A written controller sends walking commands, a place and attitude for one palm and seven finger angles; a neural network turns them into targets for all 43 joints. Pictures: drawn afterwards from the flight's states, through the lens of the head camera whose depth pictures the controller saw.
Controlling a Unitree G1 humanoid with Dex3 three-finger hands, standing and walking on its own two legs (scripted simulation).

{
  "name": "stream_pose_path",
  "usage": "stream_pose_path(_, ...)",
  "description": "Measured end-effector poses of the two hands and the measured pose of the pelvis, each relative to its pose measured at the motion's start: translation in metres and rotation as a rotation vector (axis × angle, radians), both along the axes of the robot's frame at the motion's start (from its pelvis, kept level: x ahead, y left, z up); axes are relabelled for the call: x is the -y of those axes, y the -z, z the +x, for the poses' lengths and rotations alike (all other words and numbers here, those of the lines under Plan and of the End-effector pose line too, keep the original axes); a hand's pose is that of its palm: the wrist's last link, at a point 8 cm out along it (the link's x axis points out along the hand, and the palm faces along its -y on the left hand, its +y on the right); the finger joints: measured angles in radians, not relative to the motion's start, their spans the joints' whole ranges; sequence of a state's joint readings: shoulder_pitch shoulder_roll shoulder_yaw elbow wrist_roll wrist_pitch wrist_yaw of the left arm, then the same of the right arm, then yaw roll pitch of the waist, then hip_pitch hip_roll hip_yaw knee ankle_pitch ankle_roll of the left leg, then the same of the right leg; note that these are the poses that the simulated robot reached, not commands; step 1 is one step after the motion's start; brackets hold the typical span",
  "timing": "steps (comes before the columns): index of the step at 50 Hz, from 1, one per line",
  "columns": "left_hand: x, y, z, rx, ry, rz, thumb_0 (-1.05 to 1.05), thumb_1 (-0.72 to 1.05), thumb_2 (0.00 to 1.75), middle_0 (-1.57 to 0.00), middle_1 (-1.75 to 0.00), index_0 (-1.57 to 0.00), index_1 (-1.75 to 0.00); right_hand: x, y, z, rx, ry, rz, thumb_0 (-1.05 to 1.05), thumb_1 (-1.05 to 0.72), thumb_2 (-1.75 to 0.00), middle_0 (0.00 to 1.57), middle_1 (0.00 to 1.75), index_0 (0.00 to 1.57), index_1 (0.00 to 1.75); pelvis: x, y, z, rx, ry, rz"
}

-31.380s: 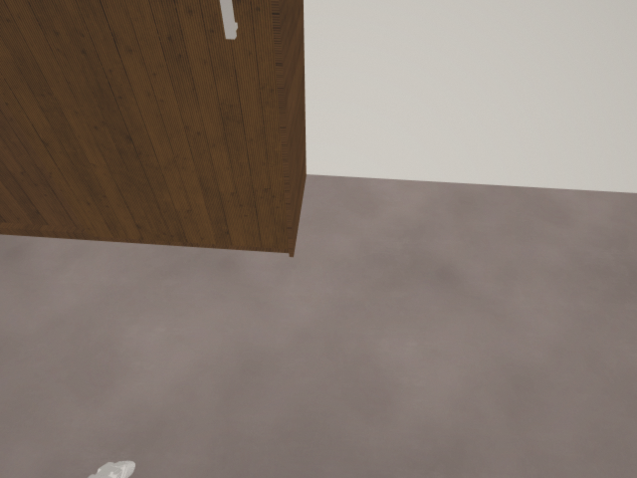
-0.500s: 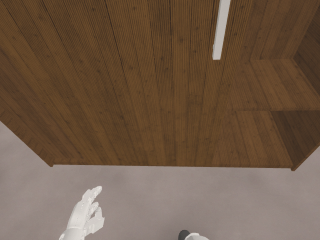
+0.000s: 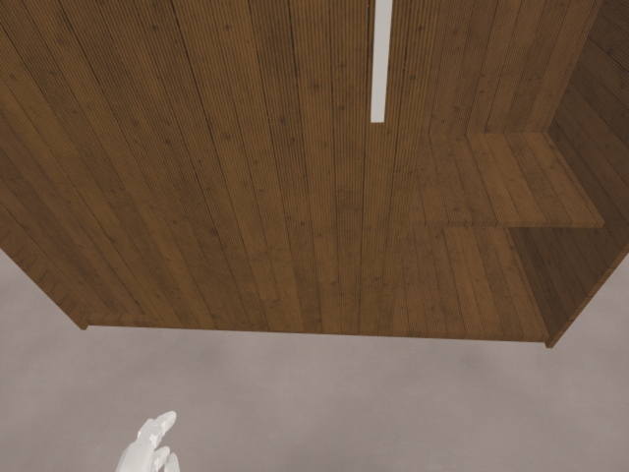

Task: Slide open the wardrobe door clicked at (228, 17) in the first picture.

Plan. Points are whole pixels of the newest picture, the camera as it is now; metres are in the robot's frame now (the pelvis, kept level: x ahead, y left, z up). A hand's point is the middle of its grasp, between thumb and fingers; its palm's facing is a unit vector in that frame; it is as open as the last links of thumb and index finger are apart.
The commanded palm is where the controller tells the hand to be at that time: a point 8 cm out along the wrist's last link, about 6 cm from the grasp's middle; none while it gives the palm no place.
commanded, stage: stop stepping back and stand still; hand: right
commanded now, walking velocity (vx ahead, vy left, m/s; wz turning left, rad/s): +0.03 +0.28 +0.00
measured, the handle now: (379, 54) +0.67 -0.08 +0.24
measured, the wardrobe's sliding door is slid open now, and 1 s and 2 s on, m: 0.52 0.52 0.52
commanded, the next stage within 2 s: let the arm hang, fingers relaxed in 0.72 s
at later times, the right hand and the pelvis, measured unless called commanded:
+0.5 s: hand (552, 270) +0.28 -0.23 +0.17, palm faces +0.34 +0.81 -0.49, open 7.4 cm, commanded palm +0.20 -0.28 +0.20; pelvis +0.06 +0.02 +0.01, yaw +1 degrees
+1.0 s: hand (494, 424) +0.22 -0.22 -0.07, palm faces +0.02 +0.93 -0.36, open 7.4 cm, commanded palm none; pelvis +0.03 +0.01 +0.01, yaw +0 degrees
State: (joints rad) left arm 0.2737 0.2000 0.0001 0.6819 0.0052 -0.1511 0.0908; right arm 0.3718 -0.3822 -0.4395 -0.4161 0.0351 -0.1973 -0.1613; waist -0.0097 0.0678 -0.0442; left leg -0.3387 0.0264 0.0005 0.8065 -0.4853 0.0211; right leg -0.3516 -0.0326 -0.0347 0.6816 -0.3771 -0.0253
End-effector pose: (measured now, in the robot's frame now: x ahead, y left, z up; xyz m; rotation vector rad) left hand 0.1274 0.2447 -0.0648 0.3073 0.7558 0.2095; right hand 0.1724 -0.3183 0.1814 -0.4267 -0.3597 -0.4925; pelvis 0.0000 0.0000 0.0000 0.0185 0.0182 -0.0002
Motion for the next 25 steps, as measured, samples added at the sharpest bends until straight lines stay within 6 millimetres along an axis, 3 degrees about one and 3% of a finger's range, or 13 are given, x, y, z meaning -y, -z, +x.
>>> stream_pose_path(2,0.014,-0.004,0.005,0.01,0.003,-0.032,0.01,0.9,0.9,-0.21,-0.3,-0.21,-0.3,0.003,0.001,0.011,-0.032,-0.02,0.006,0.01,-0.89,-0.9,0.2,0.3,0.21,0.3,0.002,-0.005,-0.002,0.011,-0.007,-0.01)
stream_pose_path(5,0.034,-0.016,0.009,0.022,0.029,-0.081,0.01,0.9,0.9,-0.21,-0.3,-0.21,-0.3,-0.009,-0.012,0.02,-0.056,-0.1,-0.037,0.01,-0.89,-0.9,0.2,0.3,0.21,0.3,0.003,-0.016,0.002,0.006,-0.012,0.003)
stream_pose_path(10,0.043,-0.022,0.019,0.001,0.039,-0.112,0.01,0.9,0.9,-0.21,-0.3,-0.21,-0.3,-0.026,-0.03,0.024,-0.114,-0.19,-0.14,0.01,-0.89,-0.9,0.21,0.3,0.21,0.3,0.003,-0.027,0.018,-0.018,-0.021,0.035)
stream_pose_path(17,0.017,0.0,0.049,-0.034,0.036,-0.114,0.01,0.89,0.9,-0.21,-0.3,-0.21,-0.3,-0.019,-0.021,0.05,-0.198,-0.058,-0.183,0.01,-0.89,-0.9,0.21,0.3,0.21,0.3,-0.013,-0.017,0.047,-0.033,-0.019,0.006)
stream_pose_path(20,-0.001,0.005,0.065,-0.023,0.025,-0.109,0.01,0.9,0.9,-0.21,-0.3,-0.21,-0.3,-0.03,-0.011,0.064,-0.208,-0.045,-0.127,0.01,-0.89,-0.9,0.21,0.3,0.21,0.3,-0.017,-0.015,0.052,-0.033,-0.018,0.01)
stream_pose_path(25,-0.022,-0.006,0.086,0.029,-0.002,-0.056,0.01,0.9,0.9,-0.21,-0.3,-0.21,-0.3,-0.053,-0.008,0.073,-0.203,-0.126,-0.116,0.01,-0.89,-0.9,0.21,0.3,0.21,0.3,-0.019,-0.013,0.06,-0.029,-0.012,-0.01)
